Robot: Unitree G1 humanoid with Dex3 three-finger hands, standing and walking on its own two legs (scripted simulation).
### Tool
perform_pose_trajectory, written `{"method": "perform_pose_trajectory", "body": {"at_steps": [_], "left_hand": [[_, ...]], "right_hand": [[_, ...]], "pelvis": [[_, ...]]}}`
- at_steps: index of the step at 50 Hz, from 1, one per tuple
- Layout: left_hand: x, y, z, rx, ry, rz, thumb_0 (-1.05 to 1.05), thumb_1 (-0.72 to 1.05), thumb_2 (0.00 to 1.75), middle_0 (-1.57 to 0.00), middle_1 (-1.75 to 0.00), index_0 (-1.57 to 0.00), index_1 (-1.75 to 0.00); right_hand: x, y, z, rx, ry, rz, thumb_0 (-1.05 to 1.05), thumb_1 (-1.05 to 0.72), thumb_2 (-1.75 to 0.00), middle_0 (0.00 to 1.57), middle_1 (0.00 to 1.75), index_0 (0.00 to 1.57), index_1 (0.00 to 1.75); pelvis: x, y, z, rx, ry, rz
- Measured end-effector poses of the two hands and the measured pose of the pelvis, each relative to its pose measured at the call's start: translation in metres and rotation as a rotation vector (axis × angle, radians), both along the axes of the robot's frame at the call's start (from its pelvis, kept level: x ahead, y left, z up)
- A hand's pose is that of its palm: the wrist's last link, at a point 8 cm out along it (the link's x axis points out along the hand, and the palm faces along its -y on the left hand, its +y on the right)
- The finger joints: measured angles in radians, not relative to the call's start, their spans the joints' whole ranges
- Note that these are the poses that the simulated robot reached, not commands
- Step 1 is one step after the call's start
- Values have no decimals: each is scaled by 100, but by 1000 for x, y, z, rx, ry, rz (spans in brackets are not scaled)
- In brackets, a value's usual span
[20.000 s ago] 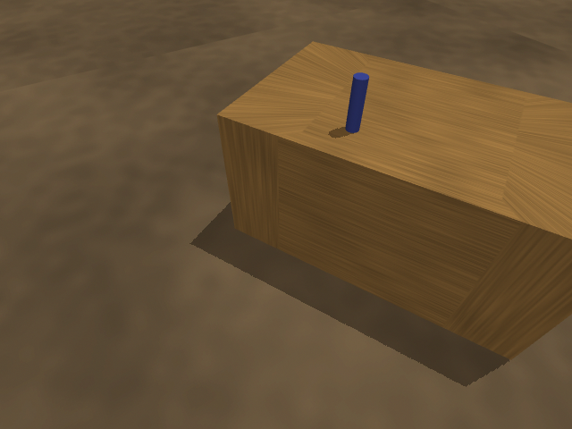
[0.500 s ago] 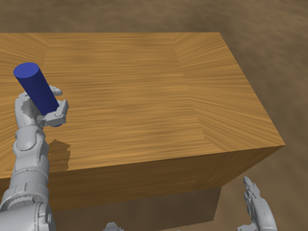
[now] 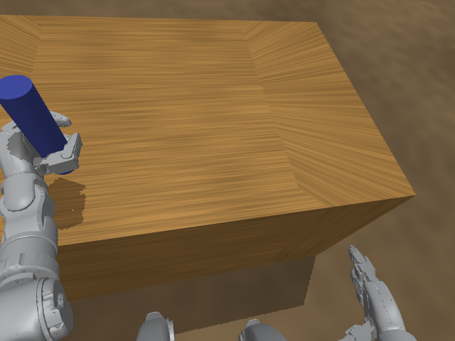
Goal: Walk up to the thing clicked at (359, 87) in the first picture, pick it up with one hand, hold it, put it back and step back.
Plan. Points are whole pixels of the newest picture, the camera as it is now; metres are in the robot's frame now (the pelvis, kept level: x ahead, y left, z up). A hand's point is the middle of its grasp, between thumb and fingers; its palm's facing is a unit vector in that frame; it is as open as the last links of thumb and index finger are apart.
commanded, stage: lower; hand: left
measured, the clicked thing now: (43, 132) +0.47 +0.25 +0.07
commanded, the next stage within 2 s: loosen in 1.06 s
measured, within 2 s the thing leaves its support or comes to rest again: rests again in 0.98 s
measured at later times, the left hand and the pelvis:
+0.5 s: hand (70, 154) +0.48 +0.24 -0.02, palm faces +0.26 -0.97 +0.01, open 5.9 cm; pelvis +0.00 +0.00 -0.03, yaw -1 degrees
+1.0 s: hand (76, 159) +0.49 +0.24 -0.04, palm faces +0.25 -0.97 +0.00, open 5.9 cm; pelvis +0.00 +0.00 -0.05, yaw -1 degrees
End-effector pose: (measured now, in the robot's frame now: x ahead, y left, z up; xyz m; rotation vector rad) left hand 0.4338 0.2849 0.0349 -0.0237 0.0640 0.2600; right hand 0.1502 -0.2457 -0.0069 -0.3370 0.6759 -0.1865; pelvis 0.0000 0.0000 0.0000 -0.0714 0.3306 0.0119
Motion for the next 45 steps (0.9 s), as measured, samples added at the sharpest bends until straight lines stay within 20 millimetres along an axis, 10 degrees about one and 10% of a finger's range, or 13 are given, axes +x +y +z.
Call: {"method": "perform_pose_trajectory", "body": {"at_steps": [45], "left_hand": [[20,3,-73,13,-2,-11,-1,4,120,-96,-116,-99,-116]], "right_hand": [[-1,-4,-9,-100,-13,32,-1,51,-6,6,5,6,5]], "pelvis": [[-3,-4,-42,-27,118,-6]]}}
